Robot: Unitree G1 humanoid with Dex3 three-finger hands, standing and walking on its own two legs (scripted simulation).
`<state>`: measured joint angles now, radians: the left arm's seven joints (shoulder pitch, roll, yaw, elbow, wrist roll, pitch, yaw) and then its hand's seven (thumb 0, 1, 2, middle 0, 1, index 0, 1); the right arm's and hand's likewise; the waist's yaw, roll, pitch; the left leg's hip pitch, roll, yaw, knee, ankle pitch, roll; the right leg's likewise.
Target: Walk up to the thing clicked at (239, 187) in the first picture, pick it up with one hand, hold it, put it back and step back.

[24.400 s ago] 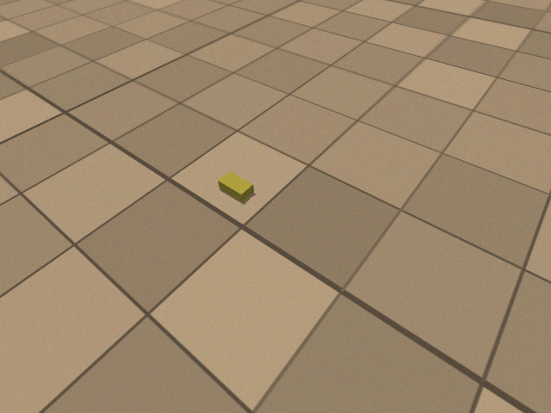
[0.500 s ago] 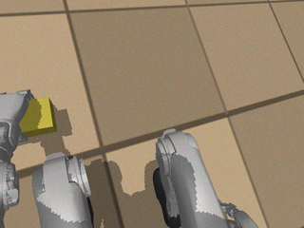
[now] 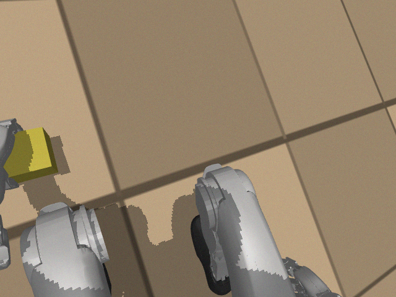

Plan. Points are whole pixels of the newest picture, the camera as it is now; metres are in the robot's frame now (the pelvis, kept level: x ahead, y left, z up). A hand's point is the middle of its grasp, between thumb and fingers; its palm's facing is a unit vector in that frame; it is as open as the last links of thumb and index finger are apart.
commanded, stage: rest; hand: left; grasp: from above
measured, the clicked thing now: (5, 160) +0.42 +0.30 -0.25
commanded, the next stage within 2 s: open in 0.50 s
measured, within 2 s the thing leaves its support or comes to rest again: rests again in 1.76 s
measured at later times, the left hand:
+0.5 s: hand out of the picture +0.41 +0.31 -0.24, palm faces -0.46 -0.14 -0.88, open 11.6 cm
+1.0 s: hand (2, 163) +0.41 +0.30 -0.24, palm faces -0.46 -0.12 -0.88, open 12.3 cm
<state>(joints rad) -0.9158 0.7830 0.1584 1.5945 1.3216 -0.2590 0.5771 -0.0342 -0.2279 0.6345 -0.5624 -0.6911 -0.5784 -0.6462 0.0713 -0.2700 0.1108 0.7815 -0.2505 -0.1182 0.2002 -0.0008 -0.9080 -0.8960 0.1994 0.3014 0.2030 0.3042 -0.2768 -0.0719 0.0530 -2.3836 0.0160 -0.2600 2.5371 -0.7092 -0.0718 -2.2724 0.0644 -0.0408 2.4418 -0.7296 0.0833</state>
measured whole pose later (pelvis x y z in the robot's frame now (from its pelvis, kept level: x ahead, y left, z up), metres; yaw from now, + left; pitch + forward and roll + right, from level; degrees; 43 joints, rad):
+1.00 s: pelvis -0.01 +0.01 -0.01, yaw -3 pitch +27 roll -13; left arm -0.93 0.87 0.13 1.72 1.33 -0.26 0.68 -0.01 -0.29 0.87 -0.36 -0.84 -0.34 -0.84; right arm 0.05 -0.30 0.19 0.79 -0.32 -0.21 0.27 0.00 -0.90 -0.90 0.20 0.30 0.20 0.30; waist -0.31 -0.11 0.10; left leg -2.37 0.02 -0.30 2.59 -0.71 -0.05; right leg -2.24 0.08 -0.08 2.44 -0.71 0.08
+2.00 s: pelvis -0.01 +0.01 +0.04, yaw +1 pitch +33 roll -9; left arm -0.84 0.64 0.04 1.25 1.14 -0.04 0.41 0.00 -0.53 1.01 -0.09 -1.01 -0.08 -1.02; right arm 0.10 -0.27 0.00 0.79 -0.13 -0.09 0.28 0.00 -0.91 -0.90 0.20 0.30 0.20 0.30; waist -0.17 0.03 -0.12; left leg -2.32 0.04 -0.20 2.42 -0.70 -0.03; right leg -2.20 0.04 -0.02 2.33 -0.72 0.08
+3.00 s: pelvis -0.01 +0.00 +0.12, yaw +5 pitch +34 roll -7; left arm -0.58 0.53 0.04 0.84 0.81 -0.01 0.12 0.00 0.33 0.87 -0.21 -0.47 -0.20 -0.47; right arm 0.17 -0.23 -0.03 0.68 -0.03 0.02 0.12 0.00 -0.90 -0.90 0.20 0.30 0.20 0.30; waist -0.11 0.06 -0.18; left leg -2.08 0.04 -0.14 2.13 -0.66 -0.02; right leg -1.98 0.00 -0.01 2.07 -0.69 0.07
